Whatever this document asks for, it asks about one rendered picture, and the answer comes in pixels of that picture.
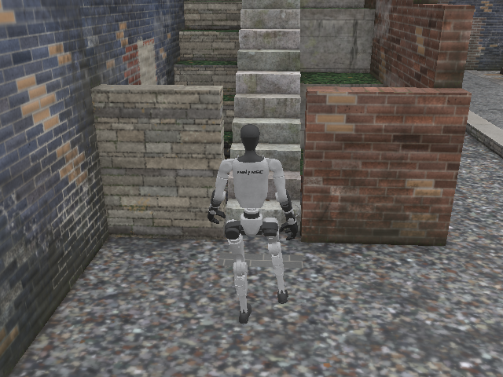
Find stairs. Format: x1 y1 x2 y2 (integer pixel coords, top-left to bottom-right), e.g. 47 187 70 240
226 0 301 231

